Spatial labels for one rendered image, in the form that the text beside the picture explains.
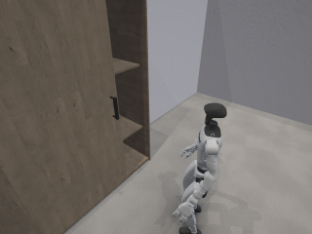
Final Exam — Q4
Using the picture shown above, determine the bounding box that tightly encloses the wardrobe door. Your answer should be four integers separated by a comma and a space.
0, 0, 127, 234
0, 168, 41, 234

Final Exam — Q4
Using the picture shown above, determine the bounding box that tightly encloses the left robot hand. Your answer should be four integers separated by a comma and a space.
172, 202, 193, 222

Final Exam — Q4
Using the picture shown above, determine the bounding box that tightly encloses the right robot foot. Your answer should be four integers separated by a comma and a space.
194, 205, 202, 213

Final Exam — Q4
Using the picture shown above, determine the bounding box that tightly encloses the handle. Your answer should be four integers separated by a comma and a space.
110, 96, 120, 120

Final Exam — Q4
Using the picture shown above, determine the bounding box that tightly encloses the left robot upper arm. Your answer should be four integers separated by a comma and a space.
204, 139, 219, 182

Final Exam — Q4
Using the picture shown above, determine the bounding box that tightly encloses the robot right forearm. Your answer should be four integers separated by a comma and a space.
190, 141, 198, 151

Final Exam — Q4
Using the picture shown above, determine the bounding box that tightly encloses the right robot hand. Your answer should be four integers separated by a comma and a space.
180, 145, 195, 159

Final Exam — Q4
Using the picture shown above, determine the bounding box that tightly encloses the robot left forearm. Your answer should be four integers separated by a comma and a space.
186, 175, 215, 208

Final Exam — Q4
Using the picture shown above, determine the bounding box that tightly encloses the humanoid robot torso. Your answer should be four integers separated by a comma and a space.
194, 124, 222, 182

